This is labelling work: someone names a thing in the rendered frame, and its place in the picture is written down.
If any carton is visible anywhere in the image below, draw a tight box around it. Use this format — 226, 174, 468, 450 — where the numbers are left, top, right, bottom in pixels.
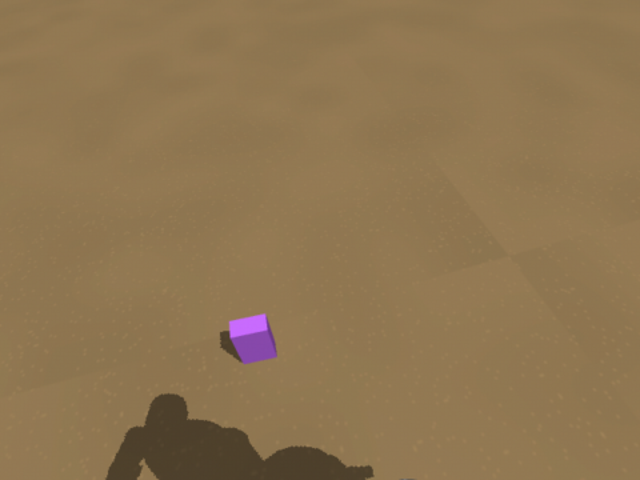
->
229, 314, 277, 364

